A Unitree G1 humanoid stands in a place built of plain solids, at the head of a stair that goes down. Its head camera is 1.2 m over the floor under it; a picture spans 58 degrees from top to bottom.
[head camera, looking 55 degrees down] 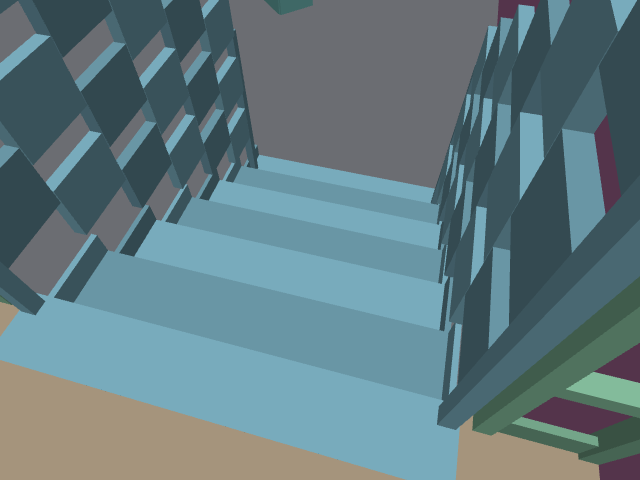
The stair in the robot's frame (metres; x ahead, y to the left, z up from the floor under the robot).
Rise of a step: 0.17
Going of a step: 0.28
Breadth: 1.32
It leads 15 degrees to the right of straight ahead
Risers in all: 7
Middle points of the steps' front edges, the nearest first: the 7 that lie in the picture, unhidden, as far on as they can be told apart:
0.47 0.26 0.00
0.75 0.19 -0.17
1.02 0.11 -0.33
1.30 0.04 -0.50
1.57 -0.03 -0.66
1.84 -0.11 -0.83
2.12 -0.18 -0.99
